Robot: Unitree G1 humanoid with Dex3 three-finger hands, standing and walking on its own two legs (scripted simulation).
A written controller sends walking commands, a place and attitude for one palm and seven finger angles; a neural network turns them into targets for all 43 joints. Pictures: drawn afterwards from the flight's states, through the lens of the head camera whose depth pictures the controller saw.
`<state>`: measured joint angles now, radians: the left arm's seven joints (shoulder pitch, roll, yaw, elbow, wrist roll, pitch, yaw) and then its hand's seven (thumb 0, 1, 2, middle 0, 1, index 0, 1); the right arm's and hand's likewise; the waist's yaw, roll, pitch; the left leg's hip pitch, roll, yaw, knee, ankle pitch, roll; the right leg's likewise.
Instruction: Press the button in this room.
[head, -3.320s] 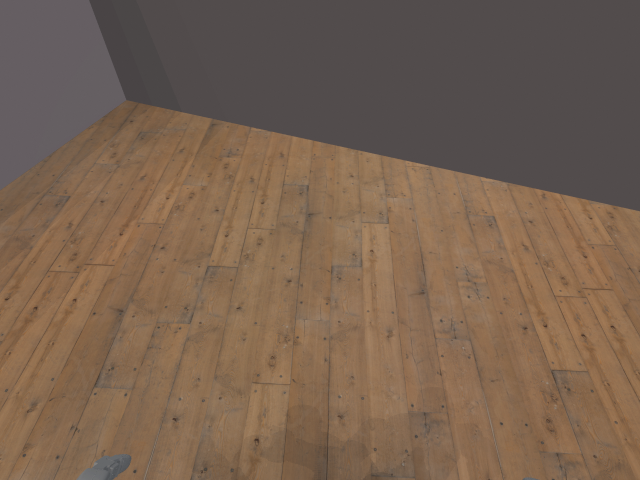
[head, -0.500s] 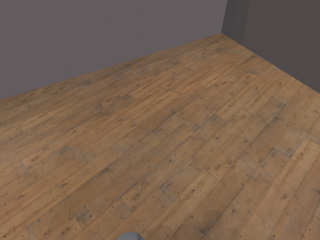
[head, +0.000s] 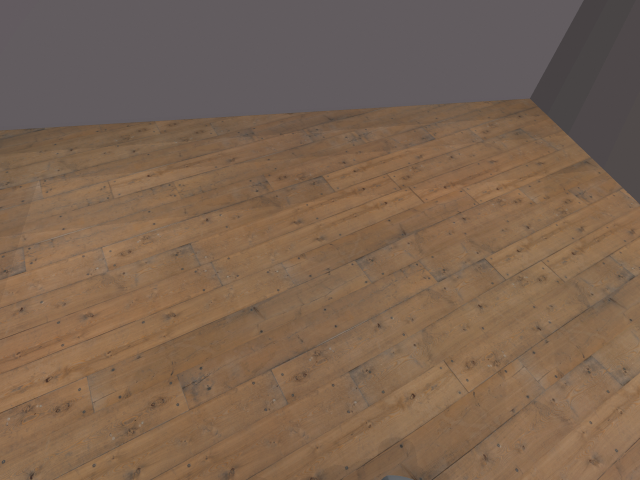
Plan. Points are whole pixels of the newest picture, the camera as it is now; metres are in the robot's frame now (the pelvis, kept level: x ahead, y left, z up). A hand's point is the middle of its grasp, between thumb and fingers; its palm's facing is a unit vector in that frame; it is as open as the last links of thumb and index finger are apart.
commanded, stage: turn or walk to find it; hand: left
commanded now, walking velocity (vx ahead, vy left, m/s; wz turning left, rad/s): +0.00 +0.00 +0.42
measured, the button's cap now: out of the picture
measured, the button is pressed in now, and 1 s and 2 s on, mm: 0 0 0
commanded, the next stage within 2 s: none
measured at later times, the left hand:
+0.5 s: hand out of the picture +0.01 +0.15 -0.15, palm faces +0.24 -0.93 -0.26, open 7.4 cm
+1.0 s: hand out of the picture -0.13 +0.22 -0.18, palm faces +0.47 -0.85 -0.23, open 7.4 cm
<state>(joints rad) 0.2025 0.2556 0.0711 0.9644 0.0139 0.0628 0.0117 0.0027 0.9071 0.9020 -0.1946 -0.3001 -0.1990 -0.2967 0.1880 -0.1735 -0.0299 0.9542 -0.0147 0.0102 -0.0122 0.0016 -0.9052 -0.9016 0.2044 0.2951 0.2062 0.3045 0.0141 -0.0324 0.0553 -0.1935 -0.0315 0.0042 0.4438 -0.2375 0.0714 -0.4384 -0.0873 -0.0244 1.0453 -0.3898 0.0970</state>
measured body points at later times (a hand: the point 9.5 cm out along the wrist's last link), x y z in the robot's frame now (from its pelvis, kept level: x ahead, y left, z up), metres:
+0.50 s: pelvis -0.04 -0.06 +0.00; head -0.02 -0.08 +0.45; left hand -0.01 +0.20 -0.13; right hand +0.03 -0.31 -0.17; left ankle -0.09 +0.09 -0.65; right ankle -0.01 -0.15 -0.74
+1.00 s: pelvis -0.08 +0.00 +0.00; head -0.07 +0.03 +0.45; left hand -0.15 +0.26 -0.16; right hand +0.10 -0.18 -0.13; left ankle -0.11 +0.08 -0.74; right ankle -0.03 -0.15 -0.66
